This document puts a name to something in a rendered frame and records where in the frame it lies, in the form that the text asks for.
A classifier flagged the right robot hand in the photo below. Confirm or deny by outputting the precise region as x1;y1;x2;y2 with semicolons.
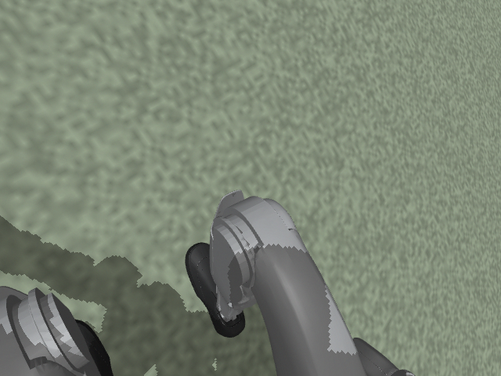
353;338;398;376

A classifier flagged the right robot foot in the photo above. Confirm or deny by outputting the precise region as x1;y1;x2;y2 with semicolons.
186;243;245;338

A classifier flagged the left robot foot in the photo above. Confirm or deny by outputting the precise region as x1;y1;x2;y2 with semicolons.
76;320;114;376

